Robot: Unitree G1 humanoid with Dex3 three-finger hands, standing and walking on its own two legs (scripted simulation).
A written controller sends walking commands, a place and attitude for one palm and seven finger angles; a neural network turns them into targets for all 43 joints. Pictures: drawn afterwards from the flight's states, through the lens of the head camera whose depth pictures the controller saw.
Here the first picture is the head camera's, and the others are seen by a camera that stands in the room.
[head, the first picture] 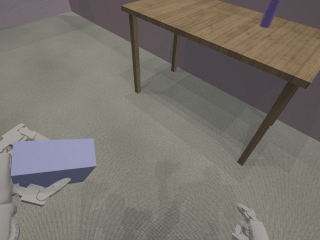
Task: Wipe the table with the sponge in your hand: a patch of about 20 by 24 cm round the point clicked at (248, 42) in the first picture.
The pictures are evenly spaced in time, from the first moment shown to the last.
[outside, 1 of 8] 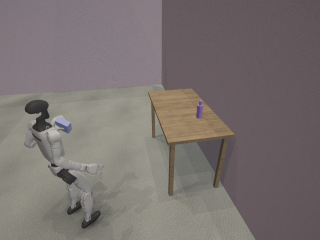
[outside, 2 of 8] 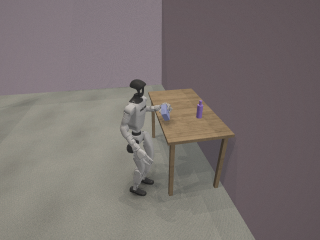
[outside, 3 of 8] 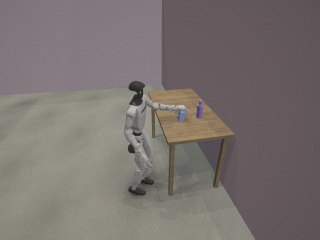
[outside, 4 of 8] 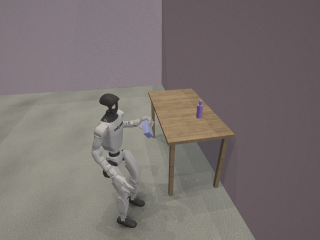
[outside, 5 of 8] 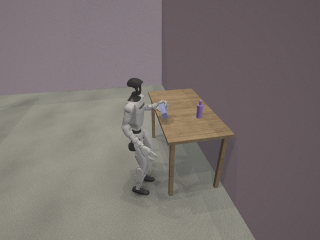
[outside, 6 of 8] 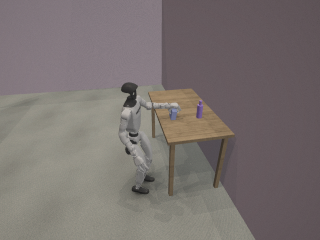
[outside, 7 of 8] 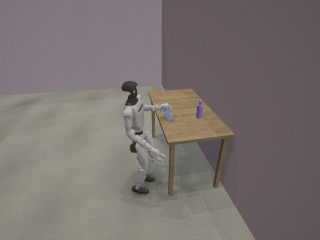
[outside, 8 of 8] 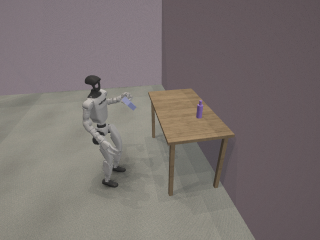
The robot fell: no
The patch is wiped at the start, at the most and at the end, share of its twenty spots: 0.00 1.00 1.00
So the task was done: yes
